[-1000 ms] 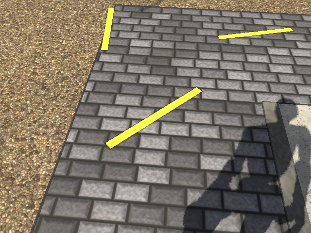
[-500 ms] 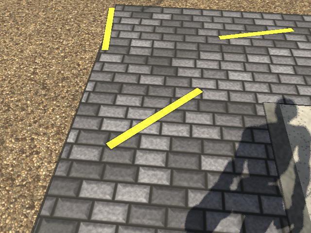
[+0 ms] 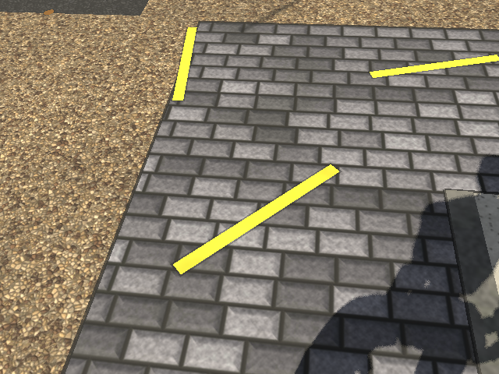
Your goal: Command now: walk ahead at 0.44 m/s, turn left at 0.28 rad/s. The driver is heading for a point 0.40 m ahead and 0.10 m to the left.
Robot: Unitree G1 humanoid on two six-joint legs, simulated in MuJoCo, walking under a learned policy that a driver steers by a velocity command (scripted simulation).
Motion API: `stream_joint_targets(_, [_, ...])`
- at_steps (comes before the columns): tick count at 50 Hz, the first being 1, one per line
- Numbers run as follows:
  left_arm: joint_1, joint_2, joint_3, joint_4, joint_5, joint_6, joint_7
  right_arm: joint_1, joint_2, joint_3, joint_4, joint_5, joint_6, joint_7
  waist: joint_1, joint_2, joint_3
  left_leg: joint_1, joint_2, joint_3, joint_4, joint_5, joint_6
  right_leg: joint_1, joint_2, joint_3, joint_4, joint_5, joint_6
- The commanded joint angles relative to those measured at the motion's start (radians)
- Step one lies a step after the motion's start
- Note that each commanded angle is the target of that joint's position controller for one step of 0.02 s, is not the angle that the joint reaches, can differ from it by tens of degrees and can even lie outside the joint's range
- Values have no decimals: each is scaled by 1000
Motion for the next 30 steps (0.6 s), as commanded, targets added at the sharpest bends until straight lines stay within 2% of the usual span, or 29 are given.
stream_joint_targets(1, [96,82,4,-5,2,-17,6,-61,-13,0,-59,6,6,1,3,-110,131,-216,-3,15,-6,68,-8,39,-250,103,-106,457,-22])
stream_joint_targets(4, [77,76,-6,-13,2,-19,13,-199,10,16,-120,6,5,3,15,-114,163,-169,-20,79,-205,135,-12,-7,-227,17,-108,580,-11])
stream_joint_targets(6, [86,96,-6,-9,0,-22,20,-264,18,27,-154,8,6,5,25,-125,169,-83,-40,140,-346,151,1,-13,-236,-24,-102,683,-6])
stream_joint_targets(7, [91,111,-4,-5,-1,-24,24,-268,8,26,-163,8,7,4,20,-131,158,-34,-56,163,-388,144,18,6,-246,-42,-71,802,-3])
stream_joint_targets(9, [82,145,4,-5,-5,-28,36,-195,-30,13,-154,8,5,-2,-23,-148,97,81,-108,197,-421,113,61,63,-264,-75,66,1100,11])
stream_joint_targets(10, [66,163,11,-11,-5,-25,42,-112,-52,3,-133,6,2,-5,-64,-158,48,163,-132,199,-426,85,86,77,-276,-86,185,1197,13])
stream_joint_targets(11, [45,183,18,-20,-3,-19,45,8,-78,-12,-97,6,-2,-8,-114,-173,-17,272,-142,178,-444,66,117,77,-293,-83,339,1208,10])
stream_joint_targets(12, [15,197,25,-34,-5,-14,39,135,-105,-29,-57,-1,-6,-12,-177,-170,-75,424,-139,142,-521,85,151,18,-288,-90,539,1084,7])
stream_joint_targets(13, [-24,189,26,-67,-5,-14,25,232,-165,-55,-41,-13,-4,-20,-230,-99,-128,596,-12,-40,-591,-33,206,-157,-231,-108,846,735,5])
stream_joint_targets(14, [18,83,18,-126,-10,-18,6,176,-245,-77,-72,-9,12,-23,-118,174,-199,843,284,-612,-666,40,362,-560,-1,-55,1260,-229,51])
stream_joint_targets(15, [-59,149,27,-171,-7,-28,-6,156,-247,-78,-73,17,19,-17,-131,38,-219,840,303,-744,-784,-91,413,-709,-23,137,1324,-180,29])
stream_joint_targets(16, [-132,156,27,-197,-12,-37,-11,79,-192,-63,-82,20,16,-25,-97,-16,-71,709,305,-614,-820,-32,369,-757,-85,144,1256,-90,23])
stream_joint_targets(17, [-127,151,28,-192,-13,-40,-7,40,-128,-46,-84,17,8,-27,-44,-111,30,543,278,-494,-837,200,316,-691,-120,127,1157,-46,26])
stream_joint_targets(18, [-127,139,31,-189,0,-25,-1,21,-94,-33,-87,14,-6,-31,-5,-148,50,439,231,-389,-825,430,277,-602,-142,130,1089,-50,40])
stream_joint_targets(19, [-93,116,27,-180,16,0,0,12,-81,-25,-88,16,-19,-36,25,-139,46,366,191,-293,-815,589,253,-521,-148,127,1042,-68,54])
stream_joint_targets(20, [-76,102,27,-177,22,22,-1,25,-78,-19,-82,18,-32,-36,37,-116,37,332,170,-230,-808,703,232,-477,-147,119,990,-77,63])
stream_joint_targets(21, [-77,95,27,-180,22,37,-2,47,-91,-19,-73,17,-41,-35,40,-91,33,324,147,-186,-802,818,217,-466,-138,101,948,-64,70])
stream_joint_targets(23, [-108,98,29,-195,16,54,-6,81,-118,-20,-60,17,-43,-36,41,-37,23,349,105,-117,-787,949,165,-486,-128,73,846,9,77])
stream_joint_targets(27, [-238,100,24,-233,4,65,-13,128,-96,-2,-53,21,-24,-45,-5,41,-2,430,48,-48,-759,990,38,-504,-101,25,641,166,74])
stream_joint_targets(30, [-312,100,16,-249,-3,67,-7,170,-93,6,-38,16,-15,-58,-44,57,-7,516,67,-59,-736,979,16,-505,-85,14,516,218,65])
